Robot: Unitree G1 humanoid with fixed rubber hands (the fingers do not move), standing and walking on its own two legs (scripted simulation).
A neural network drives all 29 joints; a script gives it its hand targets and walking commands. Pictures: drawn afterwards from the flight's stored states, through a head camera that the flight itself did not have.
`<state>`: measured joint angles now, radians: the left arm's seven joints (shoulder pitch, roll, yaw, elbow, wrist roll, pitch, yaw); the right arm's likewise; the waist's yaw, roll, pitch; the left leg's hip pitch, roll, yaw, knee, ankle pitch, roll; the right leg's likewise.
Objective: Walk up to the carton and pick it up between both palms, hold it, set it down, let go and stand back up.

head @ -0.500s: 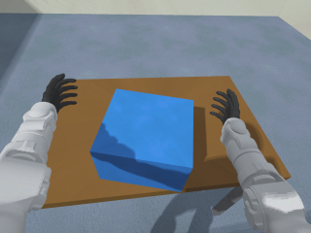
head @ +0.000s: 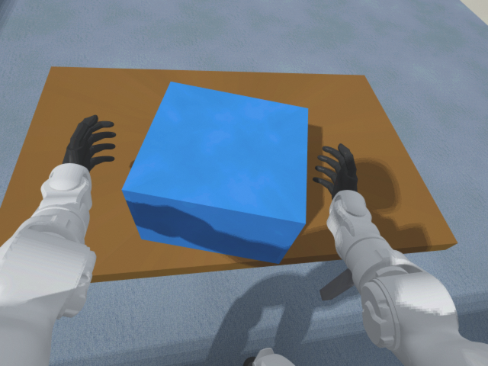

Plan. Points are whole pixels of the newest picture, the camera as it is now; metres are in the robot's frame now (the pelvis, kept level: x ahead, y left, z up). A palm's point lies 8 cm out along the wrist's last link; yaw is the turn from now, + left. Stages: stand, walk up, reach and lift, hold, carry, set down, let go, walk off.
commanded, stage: reach and lift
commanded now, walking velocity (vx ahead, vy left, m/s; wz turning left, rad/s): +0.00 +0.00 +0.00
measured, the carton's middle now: (225, 173) +0.47 -0.06 +0.00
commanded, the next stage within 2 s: none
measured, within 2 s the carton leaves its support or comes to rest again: neither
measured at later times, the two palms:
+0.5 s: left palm (113, 165) +0.50 +0.13 +0.02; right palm (332, 193) +0.39 -0.25 +0.01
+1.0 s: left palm (116, 168) +0.50 +0.13 +0.02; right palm (319, 193) +0.39 -0.22 +0.01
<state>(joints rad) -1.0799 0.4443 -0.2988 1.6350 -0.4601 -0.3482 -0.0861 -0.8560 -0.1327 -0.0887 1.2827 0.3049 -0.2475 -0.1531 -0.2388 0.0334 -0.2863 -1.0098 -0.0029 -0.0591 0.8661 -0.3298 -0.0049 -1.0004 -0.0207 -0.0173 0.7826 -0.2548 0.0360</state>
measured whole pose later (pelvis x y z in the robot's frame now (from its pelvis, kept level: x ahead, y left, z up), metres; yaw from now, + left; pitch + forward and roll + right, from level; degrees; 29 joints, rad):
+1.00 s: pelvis +0.00 +0.01 -0.03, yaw -2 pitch +29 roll -4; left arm -1.08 0.32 -0.16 1.55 -0.27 -0.35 -0.03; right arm -0.91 -0.07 -0.18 1.32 0.20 -0.32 -0.21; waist -0.20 0.07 -0.30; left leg -1.14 0.00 -0.05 1.07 -0.44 0.01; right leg -1.13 -0.01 0.00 0.96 -0.34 0.06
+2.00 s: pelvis +0.02 +0.02 +0.00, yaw -2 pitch +28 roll -4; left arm -1.08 0.25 0.09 1.67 0.01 -0.54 -0.04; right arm -0.84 -0.04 -0.51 1.29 -0.15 -0.45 -0.17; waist -0.16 0.08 -0.22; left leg -1.00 0.00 -0.06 0.90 -0.38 0.02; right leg -0.98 -0.01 -0.01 0.76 -0.26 0.06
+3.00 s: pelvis +0.04 +0.01 +0.03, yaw -1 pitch +26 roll -4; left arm -0.90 0.19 -0.05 1.60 -0.10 -0.62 0.00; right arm -0.66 -0.05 -0.37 1.23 -0.07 -0.53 -0.16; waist -0.13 0.11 -0.22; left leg -0.84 0.01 -0.10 0.70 -0.31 0.01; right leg -0.78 -0.01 -0.06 0.51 -0.18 0.05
